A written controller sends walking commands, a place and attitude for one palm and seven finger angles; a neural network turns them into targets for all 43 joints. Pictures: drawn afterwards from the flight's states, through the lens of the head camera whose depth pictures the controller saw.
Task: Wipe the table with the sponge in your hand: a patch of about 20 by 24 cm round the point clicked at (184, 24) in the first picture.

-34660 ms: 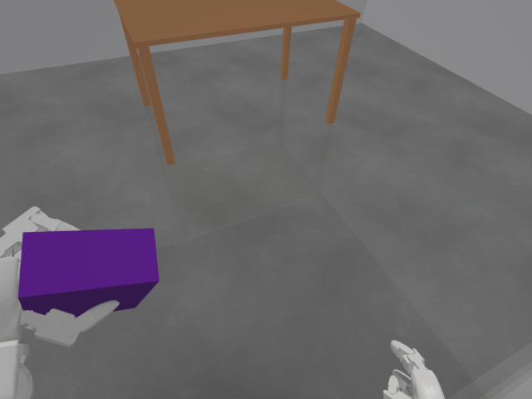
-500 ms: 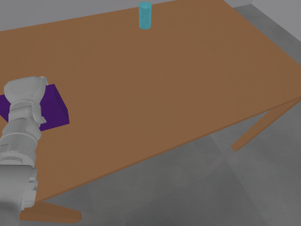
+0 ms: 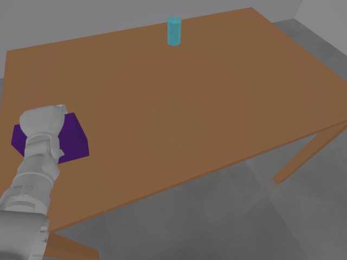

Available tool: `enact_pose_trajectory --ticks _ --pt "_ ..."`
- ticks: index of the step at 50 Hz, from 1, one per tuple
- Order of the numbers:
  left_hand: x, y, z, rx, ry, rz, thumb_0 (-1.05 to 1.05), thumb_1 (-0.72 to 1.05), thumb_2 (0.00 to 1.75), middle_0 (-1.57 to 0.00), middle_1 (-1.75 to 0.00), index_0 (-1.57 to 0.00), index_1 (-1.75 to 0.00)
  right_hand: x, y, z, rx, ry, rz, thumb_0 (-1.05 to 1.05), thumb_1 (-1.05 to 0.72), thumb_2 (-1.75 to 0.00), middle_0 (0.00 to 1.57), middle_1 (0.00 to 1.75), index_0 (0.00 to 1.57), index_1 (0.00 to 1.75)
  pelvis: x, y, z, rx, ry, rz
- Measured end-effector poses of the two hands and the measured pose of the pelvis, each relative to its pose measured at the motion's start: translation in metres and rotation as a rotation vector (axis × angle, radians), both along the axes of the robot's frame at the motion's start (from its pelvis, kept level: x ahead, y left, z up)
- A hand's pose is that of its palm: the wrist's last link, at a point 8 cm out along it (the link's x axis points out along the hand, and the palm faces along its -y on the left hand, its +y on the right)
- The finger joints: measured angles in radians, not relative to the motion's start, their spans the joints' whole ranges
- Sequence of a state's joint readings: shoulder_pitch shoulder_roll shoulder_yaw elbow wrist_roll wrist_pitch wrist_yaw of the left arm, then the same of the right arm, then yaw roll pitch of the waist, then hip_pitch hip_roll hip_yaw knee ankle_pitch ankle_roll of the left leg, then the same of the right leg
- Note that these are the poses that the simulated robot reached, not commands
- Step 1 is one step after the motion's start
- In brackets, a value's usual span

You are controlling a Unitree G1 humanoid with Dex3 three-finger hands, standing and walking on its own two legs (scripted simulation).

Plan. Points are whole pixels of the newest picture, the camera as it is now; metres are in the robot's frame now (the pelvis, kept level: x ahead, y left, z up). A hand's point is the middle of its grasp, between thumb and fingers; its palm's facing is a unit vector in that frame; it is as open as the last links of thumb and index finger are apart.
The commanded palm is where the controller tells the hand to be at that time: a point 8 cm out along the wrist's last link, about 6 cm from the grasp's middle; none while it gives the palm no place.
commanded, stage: wipe back along the first lane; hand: left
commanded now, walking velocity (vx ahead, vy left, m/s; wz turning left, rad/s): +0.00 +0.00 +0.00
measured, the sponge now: (57, 145) +0.39 +0.33 -0.02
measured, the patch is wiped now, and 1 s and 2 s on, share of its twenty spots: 1.00 1.00 1.00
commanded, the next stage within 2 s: lift the sponge slowly off the table in 1.08 s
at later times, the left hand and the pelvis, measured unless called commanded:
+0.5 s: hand (51, 154) +0.34 +0.31 +0.02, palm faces -0.04 +0.00 -1.00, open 10.0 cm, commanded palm +0.30 +0.28 +0.06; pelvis +0.01 +0.00 +0.00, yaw +1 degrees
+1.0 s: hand (53, 177) +0.29 +0.28 +0.02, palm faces -0.02 -0.02 -1.00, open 10.0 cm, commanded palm +0.24 +0.26 +0.05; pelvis +0.00 -0.01 +0.01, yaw +1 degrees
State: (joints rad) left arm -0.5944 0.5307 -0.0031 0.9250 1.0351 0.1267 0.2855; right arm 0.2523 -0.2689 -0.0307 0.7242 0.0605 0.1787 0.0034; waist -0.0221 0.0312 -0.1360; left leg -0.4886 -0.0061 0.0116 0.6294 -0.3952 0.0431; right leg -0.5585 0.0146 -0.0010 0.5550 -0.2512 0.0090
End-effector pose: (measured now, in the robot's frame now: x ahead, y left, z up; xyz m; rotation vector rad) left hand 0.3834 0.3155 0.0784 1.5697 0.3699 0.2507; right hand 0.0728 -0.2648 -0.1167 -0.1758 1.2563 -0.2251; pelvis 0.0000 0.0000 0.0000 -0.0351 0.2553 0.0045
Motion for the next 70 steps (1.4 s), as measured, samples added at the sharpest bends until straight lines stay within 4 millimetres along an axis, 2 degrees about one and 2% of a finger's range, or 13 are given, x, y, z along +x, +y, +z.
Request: enact_pose_trajectory --ticks 8,20,30,46,59,70 --pt "-0.020 -0.004 0.000 -0.007 -0.027 0.001 -0.01 -0.46 1.04 -0.71 -1.32 -0.72 -1.35 0.026 0.003 0.005 0.010 -0.068 0.024 0.00 -0.90 -0.89 0.20 0.30 0.20 0.30 0.003 0.001 0.002 0.000 -0.026 0.003" --pt "-0.045 -0.011 0.001 -0.014 -0.026 0.013 -0.01 -0.46 1.04 -0.70 -1.33 -0.71 -1.36 0.075 0.020 0.014 0.035 -0.191 0.095 0.01 -0.90 -0.89 0.20 0.30 0.20 0.30 0.005 0.002 0.004 0.003 -0.063 0.016" --pt "-0.068 -0.022 0.000 -0.014 -0.043 0.020 0.00 -0.46 1.04 -0.70 -1.33 -0.71 -1.36 0.099 0.030 0.017 0.063 -0.250 0.141 0.01 -0.90 -0.89 0.20 0.30 0.20 0.30 0.007 0.000 0.005 0.006 -0.087 0.025" --pt "-0.109 -0.039 0.000 -0.021 -0.059 0.010 0.01 -0.45 1.04 -0.69 -1.34 -0.70 -1.36 0.110 0.027 0.026 0.068 -0.330 0.154 0.01 -0.90 -0.89 0.20 0.30 0.20 0.30 0.003 -0.005 0.006 0.013 -0.132 0.015" --pt "-0.128 -0.048 -0.001 -0.031 -0.049 0.013 0.02 -0.45 1.04 -0.69 -1.34 -0.70 -1.36 0.112 0.026 0.032 0.074 -0.373 0.162 0.01 -0.90 -0.89 0.20 0.30 0.20 0.30 -0.003 -0.010 0.007 0.020 -0.157 0.006" --pt "-0.135 -0.050 0.001 -0.051 -0.041 0.025 0.01 -0.45 1.04 -0.69 -1.34 -0.70 -1.36 0.112 0.025 0.033 0.069 -0.379 0.168 0.01 -0.90 -0.89 0.20 0.30 0.20 0.30 -0.006 -0.013 0.009 0.023 -0.174 0.007"
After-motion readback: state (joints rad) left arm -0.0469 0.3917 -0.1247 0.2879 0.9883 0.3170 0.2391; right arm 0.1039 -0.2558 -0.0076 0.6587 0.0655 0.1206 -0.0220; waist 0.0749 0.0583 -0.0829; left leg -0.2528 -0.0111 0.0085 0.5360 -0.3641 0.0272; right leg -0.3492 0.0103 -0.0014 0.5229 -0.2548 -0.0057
